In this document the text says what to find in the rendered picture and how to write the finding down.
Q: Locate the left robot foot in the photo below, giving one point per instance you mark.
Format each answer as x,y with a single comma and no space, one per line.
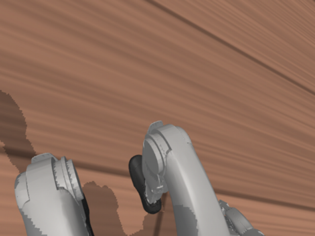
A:
87,213

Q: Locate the right robot hand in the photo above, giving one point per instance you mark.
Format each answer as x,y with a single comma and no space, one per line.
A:
237,223

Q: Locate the right robot foot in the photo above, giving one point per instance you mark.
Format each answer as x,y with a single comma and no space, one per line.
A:
137,177

